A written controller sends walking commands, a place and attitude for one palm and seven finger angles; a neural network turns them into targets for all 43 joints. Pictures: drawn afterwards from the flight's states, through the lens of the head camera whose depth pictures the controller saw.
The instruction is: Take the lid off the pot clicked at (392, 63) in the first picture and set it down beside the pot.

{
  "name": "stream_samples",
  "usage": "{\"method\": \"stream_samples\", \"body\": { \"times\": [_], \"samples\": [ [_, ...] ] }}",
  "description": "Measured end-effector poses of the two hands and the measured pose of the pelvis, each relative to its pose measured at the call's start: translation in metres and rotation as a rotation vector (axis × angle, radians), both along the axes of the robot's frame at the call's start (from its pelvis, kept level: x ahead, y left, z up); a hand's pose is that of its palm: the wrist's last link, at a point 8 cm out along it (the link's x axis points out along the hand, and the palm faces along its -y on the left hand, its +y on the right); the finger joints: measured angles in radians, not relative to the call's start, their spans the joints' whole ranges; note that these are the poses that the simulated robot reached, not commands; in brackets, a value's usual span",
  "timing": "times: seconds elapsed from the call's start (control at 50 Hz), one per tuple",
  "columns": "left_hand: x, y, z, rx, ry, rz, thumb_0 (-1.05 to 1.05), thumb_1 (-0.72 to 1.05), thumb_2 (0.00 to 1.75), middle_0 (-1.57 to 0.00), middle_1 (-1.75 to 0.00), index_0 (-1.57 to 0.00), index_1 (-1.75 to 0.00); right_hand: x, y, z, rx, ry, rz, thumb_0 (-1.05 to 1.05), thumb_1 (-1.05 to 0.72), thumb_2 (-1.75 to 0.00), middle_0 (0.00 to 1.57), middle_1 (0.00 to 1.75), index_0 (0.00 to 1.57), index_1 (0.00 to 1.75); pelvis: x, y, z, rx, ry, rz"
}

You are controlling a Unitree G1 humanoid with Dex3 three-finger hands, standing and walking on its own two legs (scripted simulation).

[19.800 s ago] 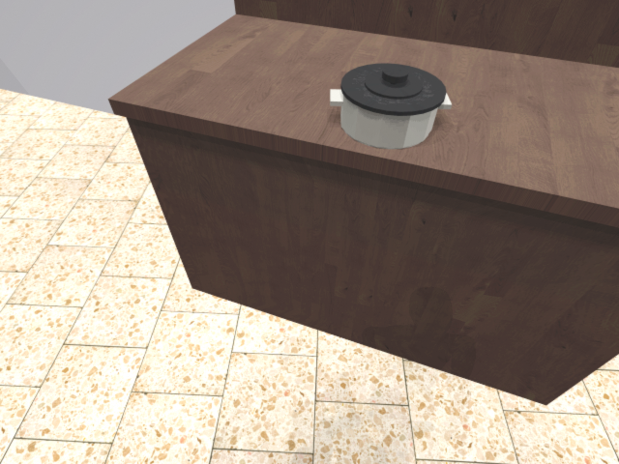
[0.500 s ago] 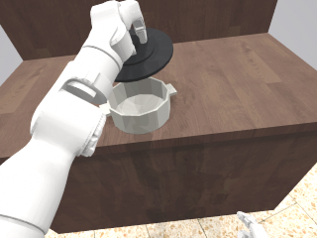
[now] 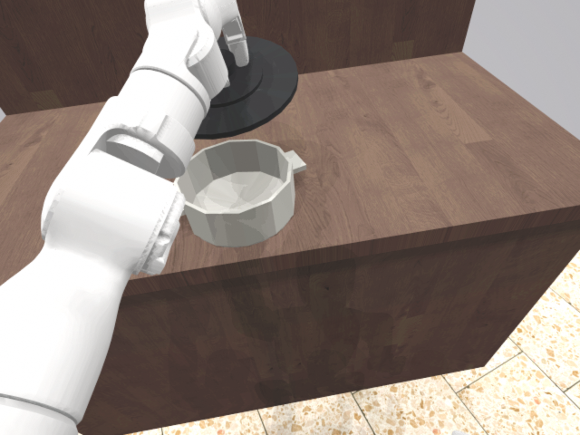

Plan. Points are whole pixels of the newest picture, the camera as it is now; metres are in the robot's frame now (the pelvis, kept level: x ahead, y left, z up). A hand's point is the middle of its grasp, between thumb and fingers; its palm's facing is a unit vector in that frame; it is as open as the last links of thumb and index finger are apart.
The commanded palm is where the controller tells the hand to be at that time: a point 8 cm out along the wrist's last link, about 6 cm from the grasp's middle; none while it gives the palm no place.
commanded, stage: move the lid sideways beside the pot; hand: left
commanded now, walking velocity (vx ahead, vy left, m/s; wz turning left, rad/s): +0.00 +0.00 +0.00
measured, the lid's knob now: (216, 64) +0.50 +0.08 +0.30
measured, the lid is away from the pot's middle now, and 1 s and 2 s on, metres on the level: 0.01 0.13 0.24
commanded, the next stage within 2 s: lower the lid onto the table in 2.00 s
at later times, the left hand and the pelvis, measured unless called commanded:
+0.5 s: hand (152, 79) +0.44 +0.14 +0.31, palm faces -0.15 -0.12 -0.98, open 7.5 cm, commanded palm +0.42 +0.16 +0.37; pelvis +0.00 -0.01 +0.00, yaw +2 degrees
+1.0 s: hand (105, 90) +0.44 +0.20 +0.30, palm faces -0.15 -0.13 -0.98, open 7.4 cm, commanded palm +0.42 +0.21 +0.37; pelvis -0.01 +0.00 +0.00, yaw +2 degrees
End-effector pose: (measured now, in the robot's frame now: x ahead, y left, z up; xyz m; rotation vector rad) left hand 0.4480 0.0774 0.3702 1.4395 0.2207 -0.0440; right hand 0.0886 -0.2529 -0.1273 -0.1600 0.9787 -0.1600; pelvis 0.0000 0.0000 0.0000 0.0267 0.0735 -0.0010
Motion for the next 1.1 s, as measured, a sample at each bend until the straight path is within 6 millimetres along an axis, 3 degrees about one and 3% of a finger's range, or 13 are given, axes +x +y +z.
{"method": "stream_samples", "body": {
  "times": [0.26,0.46,0.58,0.88,1.1],
  "samples": [
    [-0.008,0.048,-0.006,0.035,0.010,0.104,0.03,0.27,0.86,-0.51,-0.89,-0.64,-0.91,0.051,0.007,0.013,0.018,-0.088,0.066,0.02,-0.91,-0.90,0.20,0.30,0.20,0.30,0.004,-0.005,-0.001,0.000,-0.014,0.018],
    [-0.017,0.065,-0.005,0.033,-0.003,0.085,0.03,0.27,0.86,-0.52,-0.89,-0.65,-0.91,0.085,0.011,0.029,-0.002,-0.163,0.117,0.01,-0.91,-0.90,0.20,0.30,0.20,0.30,0.000,-0.006,-0.001,-0.004,-0.022,0.039],
    [-0.018,0.078,-0.004,0.037,-0.003,0.116,0.04,0.26,0.86,-0.51,-0.89,-0.65,-0.91,0.080,0.015,0.026,0.010,-0.138,0.116,0.01,-0.91,-0.90,0.20,0.30,0.20,0.30,-0.002,-0.005,-0.001,-0.005,-0.020,0.039],
    [-0.020,0.111,-0.007,0.044,-0.003,0.143,0.04,0.27,0.86,-0.51,-0.89,-0.65,-0.91,0.035,0.008,0.011,0.000,-0.023,0.063,0.01,-0.91,-0.90,0.20,0.30,0.20,0.30,-0.004,-0.002,-0.002,-0.010,-0.018,0.037],
    [-0.025,0.135,-0.011,0.047,-0.001,0.171,0.04,0.27,0.86,-0.51,-0.89,-0.65,-0.91,0.034,0.003,0.015,-0.018,-0.035,0.053,0.01,-0.91,-0.90,0.20,0.30,0.20,0.30,-0.008,0.001,-0.002,-0.015,-0.015,0.038]
  ]
}}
